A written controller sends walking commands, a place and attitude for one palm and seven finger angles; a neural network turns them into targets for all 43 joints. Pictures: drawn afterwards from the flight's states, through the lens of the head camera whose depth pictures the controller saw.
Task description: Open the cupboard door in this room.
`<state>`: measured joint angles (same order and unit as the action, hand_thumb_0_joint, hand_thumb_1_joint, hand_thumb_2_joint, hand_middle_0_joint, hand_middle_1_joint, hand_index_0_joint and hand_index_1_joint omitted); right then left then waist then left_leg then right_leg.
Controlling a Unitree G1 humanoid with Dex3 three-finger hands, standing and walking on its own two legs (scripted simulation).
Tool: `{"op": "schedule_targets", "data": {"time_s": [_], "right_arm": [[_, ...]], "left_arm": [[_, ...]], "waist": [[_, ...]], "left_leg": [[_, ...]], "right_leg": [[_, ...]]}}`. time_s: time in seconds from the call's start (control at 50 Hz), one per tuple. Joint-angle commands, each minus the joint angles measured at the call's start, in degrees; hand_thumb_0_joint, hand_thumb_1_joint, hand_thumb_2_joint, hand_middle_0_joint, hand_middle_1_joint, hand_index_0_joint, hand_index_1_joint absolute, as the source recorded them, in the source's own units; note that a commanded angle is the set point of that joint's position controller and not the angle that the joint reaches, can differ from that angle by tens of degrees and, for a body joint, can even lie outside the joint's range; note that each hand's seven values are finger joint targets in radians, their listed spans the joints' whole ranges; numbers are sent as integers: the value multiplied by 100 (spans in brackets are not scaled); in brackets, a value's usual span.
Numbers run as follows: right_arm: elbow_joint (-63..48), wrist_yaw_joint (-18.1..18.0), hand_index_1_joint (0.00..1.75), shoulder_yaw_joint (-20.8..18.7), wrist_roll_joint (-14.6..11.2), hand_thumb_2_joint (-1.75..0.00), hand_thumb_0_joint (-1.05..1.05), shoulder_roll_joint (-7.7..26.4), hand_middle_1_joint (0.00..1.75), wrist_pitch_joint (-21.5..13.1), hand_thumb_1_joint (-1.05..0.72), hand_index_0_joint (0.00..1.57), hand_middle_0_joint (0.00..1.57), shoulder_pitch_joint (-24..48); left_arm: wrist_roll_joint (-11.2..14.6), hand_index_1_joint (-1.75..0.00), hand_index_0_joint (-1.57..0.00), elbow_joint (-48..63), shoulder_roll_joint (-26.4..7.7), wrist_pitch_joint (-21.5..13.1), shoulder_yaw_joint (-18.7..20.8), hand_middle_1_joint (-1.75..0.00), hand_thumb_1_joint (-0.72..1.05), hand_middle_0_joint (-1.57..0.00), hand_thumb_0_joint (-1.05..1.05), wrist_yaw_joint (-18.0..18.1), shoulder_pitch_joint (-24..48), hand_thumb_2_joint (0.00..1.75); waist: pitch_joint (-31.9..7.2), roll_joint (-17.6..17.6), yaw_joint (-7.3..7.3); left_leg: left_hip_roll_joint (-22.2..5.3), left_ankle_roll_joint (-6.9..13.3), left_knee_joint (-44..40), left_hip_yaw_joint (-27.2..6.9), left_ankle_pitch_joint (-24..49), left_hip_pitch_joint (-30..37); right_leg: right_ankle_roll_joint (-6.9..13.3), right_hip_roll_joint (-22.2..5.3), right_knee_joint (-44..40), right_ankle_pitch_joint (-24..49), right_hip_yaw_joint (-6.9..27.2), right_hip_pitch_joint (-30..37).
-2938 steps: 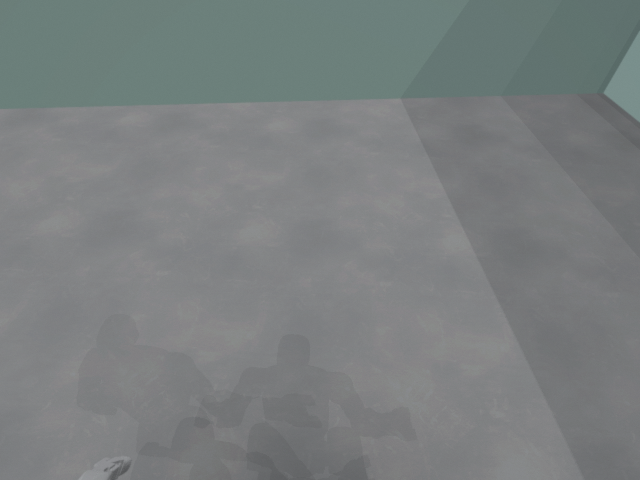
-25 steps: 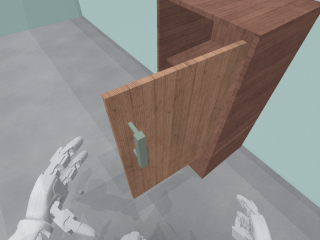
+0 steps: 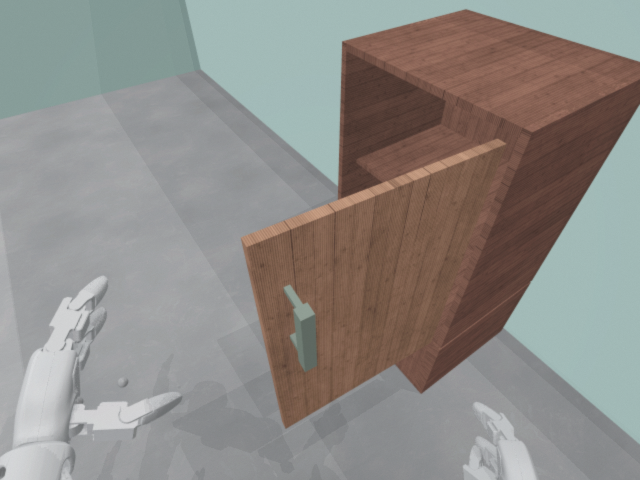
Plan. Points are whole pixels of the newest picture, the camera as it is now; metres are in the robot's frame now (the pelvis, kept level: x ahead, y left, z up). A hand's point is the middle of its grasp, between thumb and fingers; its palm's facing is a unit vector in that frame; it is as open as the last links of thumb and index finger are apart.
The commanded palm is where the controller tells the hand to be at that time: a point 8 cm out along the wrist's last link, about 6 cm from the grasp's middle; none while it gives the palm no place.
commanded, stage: draw the hand back to the body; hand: left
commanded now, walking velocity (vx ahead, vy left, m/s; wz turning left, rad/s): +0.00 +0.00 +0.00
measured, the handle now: (299, 328) +0.33 +0.07 -0.01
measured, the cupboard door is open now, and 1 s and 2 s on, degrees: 86 86 86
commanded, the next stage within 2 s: step back with the hand held close in 0.76 s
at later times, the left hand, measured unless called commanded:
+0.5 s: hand (75, 318) +0.20 +0.24 +0.19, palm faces +0.47 -0.78 -0.41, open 8.0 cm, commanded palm +0.15 +0.28 +0.19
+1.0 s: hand (92, 326) +0.20 +0.23 +0.18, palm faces +0.43 -0.79 -0.44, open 7.4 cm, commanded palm +0.14 +0.26 +0.20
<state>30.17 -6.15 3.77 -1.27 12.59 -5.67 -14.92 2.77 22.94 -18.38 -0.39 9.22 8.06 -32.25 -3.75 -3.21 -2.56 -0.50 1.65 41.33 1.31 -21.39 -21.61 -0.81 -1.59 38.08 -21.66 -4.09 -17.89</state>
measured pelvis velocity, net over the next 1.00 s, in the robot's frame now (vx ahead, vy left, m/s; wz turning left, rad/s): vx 0.00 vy -0.03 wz -0.02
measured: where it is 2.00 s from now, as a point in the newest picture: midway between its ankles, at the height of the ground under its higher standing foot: outside the picture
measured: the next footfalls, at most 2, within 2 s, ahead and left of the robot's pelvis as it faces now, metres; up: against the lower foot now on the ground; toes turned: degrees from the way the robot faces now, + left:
none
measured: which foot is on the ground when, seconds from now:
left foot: down 0.00-1.00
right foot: down 0.00-1.00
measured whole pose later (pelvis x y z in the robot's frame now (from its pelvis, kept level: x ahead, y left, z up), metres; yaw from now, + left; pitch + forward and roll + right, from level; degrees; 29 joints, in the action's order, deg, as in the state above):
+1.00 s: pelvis +0.00 -0.03 +0.02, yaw -1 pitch -3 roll -1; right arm 35.9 -4.5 0.8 -0.2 13.4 -3.7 -9.5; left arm 3.2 21.1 -20.4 -6.9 21.3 6.4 -26.2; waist 2.0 -4.2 -1.9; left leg -3.2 -0.8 25.9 1.3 -13.6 -9.2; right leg 1.7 1.8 21.3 -13.1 -4.1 -5.4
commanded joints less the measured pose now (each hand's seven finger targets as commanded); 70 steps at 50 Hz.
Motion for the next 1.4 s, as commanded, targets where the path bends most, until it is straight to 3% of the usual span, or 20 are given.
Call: {"op": "schedule_targets", "data": {"time_s": [0.0,0.02,0.16,0.32,0.36,0.46,0.58,0.62,0.72,0.84,0.86,0.88,0.9,0.96,1.02,1.1,1.14,1.22,1.28,1.38], "right_arm": [[-791,-52,30,-279,52,-90,0,654,30,-440,-90,20,20,689],[-740,-43,30,-287,50,-90,0,682,30,-455,-90,20,20,746],[-559,51,30,-335,81,-90,0,651,30,-409,-90,20,20,879],[-434,104,30,-378,96,-90,0,649,30,-395,-90,20,20,1025],[-415,105,30,-391,111,-90,0,641,30,-393,-90,20,20,1031],[-361,150,30,-473,87,-90,0,677,30,-257,-90,20,20,1066],[-357,89,30,-483,122,-90,0,654,30,-302,-90,20,20,1179],[-312,60,30,-472,129,-90,0,646,30,-359,-90,20,20,1212],[-244,58,30,-479,118,-90,0,630,30,-426,-90,20,20,1218],[-214,78,30,-512,115,-90,0,626,30,-381,-90,20,20,1219],[-219,71,30,-509,109,-90,0,651,30,-398,-90,20,20,1270],[-394,78,30,-511,79,-90,0,732,30,-265,-90,20,20,1184],[-277,82,30,-536,119,-90,0,666,30,-152,-90,20,20,1157],[-398,96,30,-566,131,-90,0,709,30,4,-90,20,20,1168],[-521,72,30,-601,132,-90,0,768,30,97,-90,20,20,1141],[-693,59,30,-647,96,-90,0,711,30,235,-90,20,20,1113],[-721,36,30,-658,81,-90,0,678,30,285,-90,20,20,1120],[-731,15,30,-695,81,-90,0,734,30,325,-90,20,20,1118],[-771,26,30,-672,71,-90,0,753,30,288,-90,20,20,1101],[-818,37,30,-653,97,-90,0,840,30,138,-90,20,20,1075]], "left_arm": [[-84,-30,-18,1421,-845,-452,692,-30,27,-18,0,164,595,63],[-79,-30,-18,1314,-918,-447,792,-30,31,-18,0,166,565,64],[-15,-30,-19,1222,-1016,-484,1219,-30,55,-19,0,86,532,75],[33,-30,-20,1501,-1330,-613,1722,-30,83,-20,0,64,931,87],[60,-30,-20,1433,-1339,-647,1804,-30,90,-20,0,75,1006,90],[98,-30,-20,841,-891,-595,1426,-30,90,-20,0,-52,746,90],[65,-30,-20,1250,-1243,-738,1661,-30,90,-20,0,-11,1037,90],[41,-30,-20,1366,-1411,-756,1764,-30,90,-20,0,15,1121,90],[55,-30,-20,1198,-1268,-780,1673,-30,90,-20,0,10,1054,90],[115,-30,-20,768,-1079,-797,1573,-30,90,-20,0,-64,916,90],[105,-30,-20,1095,-1266,-856,1644,-30,90,-20,0,-51,1431,90],[41,-30,-20,1209,-1872,-1048,2265,-30,90,-20,0,-40,1770,90],[26,-30,-20,778,-1551,-1055,2029,-30,90,-20,0,-94,1187,90],[-2,-30,-20,977,-1326,-1077,1791,-30,90,-20,0,-116,762,90],[17,-30,-20,1377,-1410,-1102,1897,-30,90,-20,0,-57,384,90],[39,-30,-20,1705,-1651,-1092,2186,-30,90,-20,0,26,96,90],[65,-30,-20,1672,-1686,-1091,2273,-30,90,-20,0,72,-31,90],[64,-30,-20,1610,-1670,-1101,2290,-30,90,-20,0,124,-117,90],[35,-30,-20,1686,-1586,-1135,2193,-30,90,-20,0,137,-107,90],[-95,-30,-20,1832,-1513,-1256,2205,-30,90,-20,0,166,38,90]], "waist": [[-278,-195,30],[-244,-2,-6],[-109,74,-96],[-59,-337,-141],[29,-148,-135],[340,187,-84],[-44,91,-153],[-35,-153,-164],[257,-139,-137],[455,245,-124],[327,224,-109],[755,532,133],[565,842,158],[193,328,180],[-347,-260,161],[-700,238,176],[-696,212,177],[-561,19,184],[-376,-118,182],[-23,-577,180]], "left_leg": [[-112,-85,-1203,-340,1442,827],[-122,-83,-1254,-347,1516,861],[-158,-107,-1589,-211,2323,1274],[-124,-109,-1792,-94,2473,1631],[-109,-99,-1845,-83,2372,1617],[-115,-38,-1923,27,2130,1665],[-38,0,-1913,41,2029,1839],[-21,-8,-1881,69,2028,1899],[-29,-28,-1935,63,1899,1864],[-46,6,-2008,83,1693,1818],[-26,21,-1991,73,1685,1869],[-131,80,-1649,-16,1440,1489],[-100,69,-1462,-27,1445,1504],[-150,14,-1529,-1,1815,1519],[-276,-6,-1696,-43,2546,1561],[-348,-31,-1574,-68,2993,1408],[-372,-38,-1597,-109,2988,1270],[-428,-26,-1679,-186,2625,886],[-541,43,-1922,-343,1967,466],[-812,290,-2648,-758,-393,-1099]], "right_leg": [[207,104,-858,1109,77,239],[212,123,-941,1171,70,351],[192,120,-1264,1830,85,921],[203,138,-1601,2075,145,1207],[183,131,-1638,2087,126,1224],[131,141,-1823,2038,169,1124],[134,115,-1901,2027,245,1302],[145,102,-1961,2073,277,1279],[145,118,-2088,1907,289,1152],[91,117,-2214,1661,326,1082],[90,109,-2229,1645,358,1095],[69,-187,-2529,1984,859,397],[79,-342,-2500,2207,811,446],[104,-394,-2156,2693,682,617],[82,-269,-1773,2810,478,948],[61,-210,-1484,3357,496,1125],[71,-215,-1385,3377,504,1147],[67,-181,-1307,3048,539,1089],[33,-31,-1201,2268,505,1053],[-1,212,-536,1384,476,1714]]}}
